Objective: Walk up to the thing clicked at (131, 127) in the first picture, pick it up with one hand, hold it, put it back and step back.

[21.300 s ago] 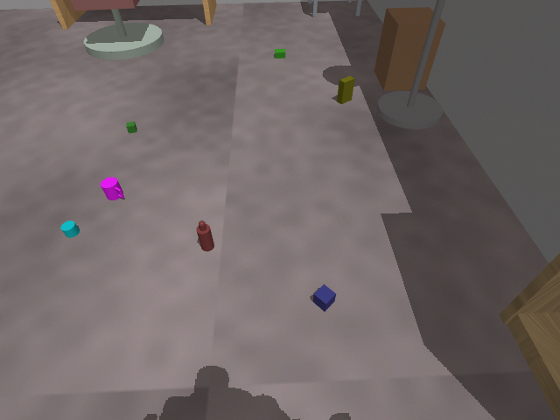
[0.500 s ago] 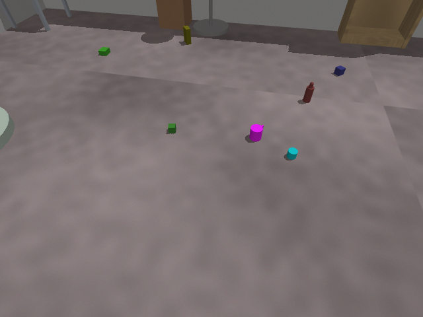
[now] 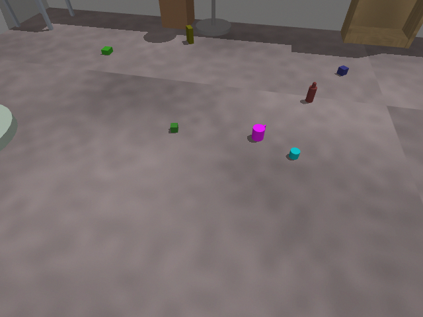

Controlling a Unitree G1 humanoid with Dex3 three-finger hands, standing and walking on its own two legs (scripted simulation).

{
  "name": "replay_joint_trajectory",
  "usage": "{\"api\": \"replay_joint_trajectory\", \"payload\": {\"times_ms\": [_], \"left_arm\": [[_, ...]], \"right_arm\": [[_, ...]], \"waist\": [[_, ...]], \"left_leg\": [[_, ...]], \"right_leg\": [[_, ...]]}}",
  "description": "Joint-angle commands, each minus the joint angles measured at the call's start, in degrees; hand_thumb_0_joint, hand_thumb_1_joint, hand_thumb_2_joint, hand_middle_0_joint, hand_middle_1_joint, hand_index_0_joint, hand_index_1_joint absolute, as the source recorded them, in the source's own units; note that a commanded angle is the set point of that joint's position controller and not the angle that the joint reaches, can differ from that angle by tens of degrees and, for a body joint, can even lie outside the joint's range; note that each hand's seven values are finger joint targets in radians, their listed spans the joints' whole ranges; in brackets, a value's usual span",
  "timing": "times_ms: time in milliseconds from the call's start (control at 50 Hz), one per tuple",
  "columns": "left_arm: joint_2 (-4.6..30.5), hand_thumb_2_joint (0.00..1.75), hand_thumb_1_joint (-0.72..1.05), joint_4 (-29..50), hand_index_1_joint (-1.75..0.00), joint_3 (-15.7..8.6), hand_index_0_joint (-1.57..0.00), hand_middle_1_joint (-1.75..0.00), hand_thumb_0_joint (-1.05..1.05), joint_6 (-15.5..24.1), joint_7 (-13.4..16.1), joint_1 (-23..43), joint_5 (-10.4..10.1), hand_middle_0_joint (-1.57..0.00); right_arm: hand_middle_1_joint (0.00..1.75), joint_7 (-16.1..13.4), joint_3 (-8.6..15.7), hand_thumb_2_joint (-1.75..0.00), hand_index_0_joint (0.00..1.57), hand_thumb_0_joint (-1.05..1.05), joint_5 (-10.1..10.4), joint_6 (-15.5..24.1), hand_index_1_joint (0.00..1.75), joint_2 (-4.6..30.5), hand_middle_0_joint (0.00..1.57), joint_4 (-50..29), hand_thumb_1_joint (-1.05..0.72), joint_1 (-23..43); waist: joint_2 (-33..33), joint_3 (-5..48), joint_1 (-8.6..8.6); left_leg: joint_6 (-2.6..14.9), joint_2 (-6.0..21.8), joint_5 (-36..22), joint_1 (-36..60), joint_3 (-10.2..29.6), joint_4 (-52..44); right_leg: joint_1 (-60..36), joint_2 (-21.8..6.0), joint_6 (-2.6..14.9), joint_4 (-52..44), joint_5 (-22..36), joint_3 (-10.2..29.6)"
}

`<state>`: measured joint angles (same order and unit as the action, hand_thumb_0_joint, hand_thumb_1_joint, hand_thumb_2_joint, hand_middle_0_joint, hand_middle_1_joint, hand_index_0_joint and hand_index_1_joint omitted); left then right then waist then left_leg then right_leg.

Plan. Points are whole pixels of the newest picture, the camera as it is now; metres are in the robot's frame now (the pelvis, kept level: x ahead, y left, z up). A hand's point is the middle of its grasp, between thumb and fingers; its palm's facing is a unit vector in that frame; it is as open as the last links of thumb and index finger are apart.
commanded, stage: stand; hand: left
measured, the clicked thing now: (174, 127) +1.46 +0.26 -0.76
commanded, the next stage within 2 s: walk up in 0.82 s
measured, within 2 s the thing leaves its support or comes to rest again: neither
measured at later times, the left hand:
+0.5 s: hand out of the picture +0.08 +0.25 -0.16, palm faces -0.03 -0.94 -0.35, open 7.4 cm
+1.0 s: hand out of the picture +0.10 +0.26 -0.14, palm faces -0.08 -0.92 -0.38, open 7.4 cm
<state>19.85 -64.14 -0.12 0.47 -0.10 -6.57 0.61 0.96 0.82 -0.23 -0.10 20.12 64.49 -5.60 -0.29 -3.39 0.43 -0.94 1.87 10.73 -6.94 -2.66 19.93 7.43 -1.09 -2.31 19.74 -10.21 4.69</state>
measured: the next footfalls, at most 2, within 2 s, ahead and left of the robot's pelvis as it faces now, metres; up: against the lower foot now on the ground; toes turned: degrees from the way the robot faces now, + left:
right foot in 1.06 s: +0.14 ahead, -0.16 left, +0.00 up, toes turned -7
left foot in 1.52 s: +0.41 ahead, +0.10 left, +0.00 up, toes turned +5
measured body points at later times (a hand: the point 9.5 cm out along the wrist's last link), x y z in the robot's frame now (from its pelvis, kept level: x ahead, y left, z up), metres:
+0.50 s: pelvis +0.00 +0.00 +0.00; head +0.02 +0.00 +0.45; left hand +0.08 +0.30 -0.13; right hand +0.08 -0.30 -0.13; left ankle +0.00 +0.13 -0.75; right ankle +0.01 -0.15 -0.75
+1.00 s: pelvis +0.03 -0.02 +0.00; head +0.03 -0.03 +0.45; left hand +0.10 +0.31 -0.12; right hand +0.07 -0.34 -0.13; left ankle +0.00 +0.13 -0.75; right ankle +0.04 -0.15 -0.72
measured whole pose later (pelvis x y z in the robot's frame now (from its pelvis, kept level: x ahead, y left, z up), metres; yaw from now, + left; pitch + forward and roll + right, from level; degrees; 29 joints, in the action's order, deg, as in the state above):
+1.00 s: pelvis +0.03 -0.02 +0.00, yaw -2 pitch -2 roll +0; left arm 23.9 -60.6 -3.3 1.0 -3.8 -11.4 1.8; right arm 3.6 5.0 -2.1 2.0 22.0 59.3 -11.5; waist -0.7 -1.8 0.9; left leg 1.5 3.7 15.0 -5.2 -4.2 21.4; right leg 18.0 -1.8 0.5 38.7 -25.9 -0.4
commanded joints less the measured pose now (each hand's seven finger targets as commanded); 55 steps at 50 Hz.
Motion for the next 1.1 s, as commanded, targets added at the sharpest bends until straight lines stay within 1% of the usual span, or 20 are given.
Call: {"api": "replay_joint_trajectory", "payload": {"times_ms": [0,80,180,480,680,780,800,820,840,860,880,900,920,940,980,1000,1020,1040,1060,1080], "left_arm": [[12.4,0.90,0.90,3.3,-0.30,-2.0,-0.20,-0.30,0.00,1.3,0.6,1.8,0.0,-0.20],[12.6,0.90,0.90,3.5,-0.30,-2.0,-0.20,-0.30,0.00,1.3,0.7,2.0,-0.1,-0.20],[12.6,0.90,0.90,3.4,-0.30,-2.1,-0.20,-0.30,0.00,1.2,0.6,1.3,0.0,-0.20],[12.4,0.90,0.90,3.7,-0.30,-2.0,-0.20,-0.30,0.00,1.1,0.6,0.9,0.0,-0.20],[12.7,0.90,0.90,4.0,-0.30,-2.0,-0.20,-0.30,0.00,1.1,0.8,1.6,0.0,-0.20],[12.6,0.90,0.90,3.9,-0.30,-1.9,-0.20,-0.30,0.00,1.1,0.7,1.4,-0.1,-0.20],[17.6,0.90,0.90,7.1,-0.30,-5.1,-0.20,-0.30,0.00,1.8,-1.0,-1.2,0.9,-0.20],[17.2,0.90,0.90,6.9,-0.30,-5.3,-0.20,-0.30,0.00,1.8,-1.6,0.3,1.4,-0.20],[16.2,0.90,0.90,8.0,-0.30,-5.4,-0.20,-0.30,0.00,1.7,-2.1,2.8,1.6,-0.20],[16.0,0.90,0.90,9.5,-0.30,-5.5,-0.20,-0.30,0.00,1.6,-2.5,4.3,1.9,-0.20],[15.7,0.90,0.90,10.4,-0.30,-5.5,-0.20,-0.30,0.00,2.0,-2.6,5.1,1.8,-0.20],[15.0,0.90,0.90,10.7,-0.30,-5.4,-0.20,-0.30,0.00,2.5,-2.9,5.3,1.5,-0.20],[15.5,0.90,0.90,10.7,-0.30,-5.4,-0.20,-0.30,0.00,3.0,-3.4,4.5,1.1,-0.20],[15.1,0.90,0.90,10.6,-0.30,-5.4,-0.20,-0.30,0.00,3.2,-3.9,3.1,1.0,-0.20],[14.5,0.90,0.90,9.9,-0.30,-6.1,-0.20,-0.30,0.00,2.9,-4.4,-2.4,0.8,-0.20],[14.5,0.90,0.90,8.9,-0.30,-6.5,-0.20,-0.30,0.00,2.9,-4.3,-5.6,0.9,-0.20],[14.3,0.90,0.90,6.8,-0.30,-7.0,-0.20,-0.30,0.00,3.1,-3.8,-12.2,0.8,-0.20],[16.8,0.90,0.90,3.5,-0.30,-8.2,-0.20,-0.30,0.00,3.6,-2.8,-20.0,0.9,-0.20],[21.2,0.90,0.90,2.4,-0.30,-9.8,-0.20,-0.30,0.00,3.9,-1.9,-26.4,1.6,-0.20],[24.4,0.90,0.90,6.0,-0.30,-10.4,-0.20,-0.30,0.00,4.3,-1.1,-22.1,2.3,-0.20]], "right_arm": [[0.30,-0.8,2.4,-0.90,0.20,0.00,-0.2,1.4,0.30,12.6,0.20,-3.4,-0.90,1.8],[0.30,-0.8,2.5,-0.90,0.20,0.00,-0.2,1.4,0.30,12.3,0.20,-3.5,-0.90,1.8],[0.30,-0.8,2.5,-0.90,0.20,0.00,-0.1,1.3,0.30,12.5,0.20,-3.4,-0.90,1.9],[0.30,-1.0,2.4,-0.90,0.20,0.00,-0.2,1.7,0.30,12.8,0.20,-3.5,-0.90,1.6],[0.30,-0.9,2.5,-0.90,0.20,0.00,-0.2,1.5,0.30,12.5,0.20,-3.7,-0.90,1.8],[0.30,-0.8,2.4,-0.90,0.20,0.00,-0.2,1.4,0.30,12.3,0.20,-3.5,-0.90,1.3],[0.30,0.6,6.0,-0.90,0.20,0.00,-1.3,2.5,0.30,18.0,0.20,-6.8,-0.90,-2.5],[0.30,1.1,6.9,-0.90,0.20,0.00,-1.8,2.5,0.30,18.8,0.20,-5.8,-0.90,-3.9],[0.30,1.3,7.6,-0.90,0.20,0.00,-1.9,2.4,0.30,20.0,0.20,-6.0,-0.90,-4.5],[0.30,1.3,8.4,-0.90,0.20,0.00,-1.8,2.6,0.30,21.3,0.20,-6.8,-0.90,-5.2],[0.30,1.4,8.6,-0.90,0.20,0.00,-2.0,3.0,0.30,21.1,0.20,-7.4,-0.90,-5.3],[0.30,1.3,8.8,-0.90,0.20,0.00,-2.1,3.4,0.30,20.6,0.20,-8.1,-0.90,-4.6],[0.30,1.5,8.4,-0.90,0.20,0.00,-2.0,3.6,0.30,19.1,0.20,-8.8,-0.90,-3.8],[0.30,1.8,8.3,-0.90,0.20,0.00,-2.3,3.5,0.30,18.4,0.20,-9.6,-0.90,-3.3],[0.30,2.2,8.7,-0.90,0.20,0.00,-2.2,3.3,0.30,18.8,0.20,-11.3,-0.90,-0.5],[0.30,2.4,8.7,-0.90,0.20,0.00,-2.1,3.0,0.30,18.9,0.20,-12.1,-0.90,1.8],[0.30,2.5,8.5,-0.90,0.20,0.00,-1.9,2.6,0.30,18.1,0.20,-13.2,-0.90,5.0],[0.30,2.4,7.5,-0.90,0.20,0.00,-2.2,2.1,0.30,14.8,0.20,-13.9,-0.90,5.4],[0.30,2.4,5.8,-0.90,0.20,0.00,-2.4,1.9,0.30,10.0,0.20,-15.1,-0.90,4.4],[0.30,2.3,5.1,-0.90,0.20,0.00,-1.5,1.3,0.30,8.8,0.20,-15.9,-0.90,2.3]], "waist": [[0.8,4.9,0.29],[1.0,4.7,0.37],[1.0,3.5,0.08],[0.4,5.4,-0.14],[0.9,5.0,0.13],[0.9,3.6,0.15],[-0.7,10.9,0.68],[-3.2,6.1,1.65],[-8.6,1.8,2.79],[-11.0,-0.9,3.82],[-8.1,-4.0,3.71],[-6.4,-5.2,2.94],[-5.2,-3.5,2.12],[-7.0,-1.9,2.08],[-10.9,0.4,-0.38],[-11.5,0.8,-2.36],[-9.7,2.8,-6.59],[-0.5,6.2,-9.86],[15.7,5.7,-12.79],[16.1,2.9,-10.66]], "left_leg": [[2.10,6.1,-4.1,2.9,5.0,-3.2],[1.90,6.0,-4.7,3.1,4.9,-2.7],[2.08,6.0,-1.1,2.1,5.1,-3.7],[2.22,6.5,-6.5,3.5,5.3,-3.5],[1.88,6.0,-6.8,3.0,5.0,-2.9],[1.96,6.0,-3.3,1.8,5.2,-3.9],[5.89,5.2,25.6,6.1,6.3,-0.4],[7.41,7.4,36.9,5.0,9.8,-3.0],[9.40,12.2,40.6,4.5,15.1,-9.3],[13.14,19.3,39.5,4.4,21.3,-14.0],[15.10,22.3,34.2,4.7,23.9,-14.8],[15.36,22.9,28.3,4.1,23.3,-14.2],[14.37,19.5,24.9,4.5,19.4,-12.5],[13.49,16.3,23.4,6.0,15.3,-11.0],[11.51,13.9,23.8,1.1,10.6,-9.5],[10.50,12.4,24.0,-4.7,7.7,-6.7],[8.99,10.1,24.9,-10.1,3.6,0.5],[6.88,5.7,26.3,-18.4,-0.5,14.0],[4.89,-1.9,29.7,-32.0,-5.3,34.1],[2.42,-6.5,25.7,-38.7,6.4,45.0]], "right_leg": [[1.2,-5.3,2.92,-2.8,8.5,3.2],[1.9,-5.2,3.06,-2.7,8.6,3.1],[2.2,-5.0,2.99,-3.4,6.1,3.4],[0.8,-5.2,2.97,-2.4,9.3,2.7],[0.7,-5.3,3.01,-2.4,9.9,2.5],[1.2,-5.3,3.14,-3.2,7.0,2.9],[3.1,-1.6,5.01,2.3,-20.4,2.0],[11.9,-0.5,4.90,7.0,-27.3,0.2],[19.0,1.2,3.51,16.4,-22.6,-3.8],[24.3,0.5,2.86,23.8,-18.8,-5.1],[28.1,-1.8,2.75,24.5,-18.4,-3.2],[26.7,-4.1,3.20,22.8,-17.1,-1.2],[24.3,-3.9,3.25,21.0,-17.0,-1.4],[22.9,-3.1,3.20,18.1,-17.0,-3.4],[13.8,-2.1,3.08,15.0,-12.9,-6.7],[6.1,-1.5,2.97,12.5,-9.2,-8.5],[-4.5,-1.0,3.35,7.2,-2.6,-9.8],[-16.5,0.7,2.87,6.5,-3.4,-9.3],[-22.6,-6.3,3.86,-2.6,-18.5,4.4],[-15.6,-18.6,5.82,-13.4,-40.2,27.9]]}}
